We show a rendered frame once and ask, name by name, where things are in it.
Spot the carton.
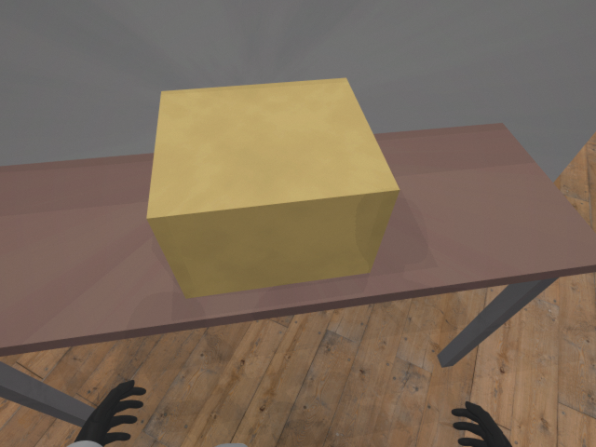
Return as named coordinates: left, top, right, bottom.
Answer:
left=146, top=78, right=400, bottom=299

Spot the right robot hand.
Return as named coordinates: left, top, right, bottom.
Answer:
left=452, top=401, right=512, bottom=447

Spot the left robot hand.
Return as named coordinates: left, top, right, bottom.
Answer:
left=74, top=380, right=146, bottom=447

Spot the table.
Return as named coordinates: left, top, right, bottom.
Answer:
left=0, top=123, right=596, bottom=427

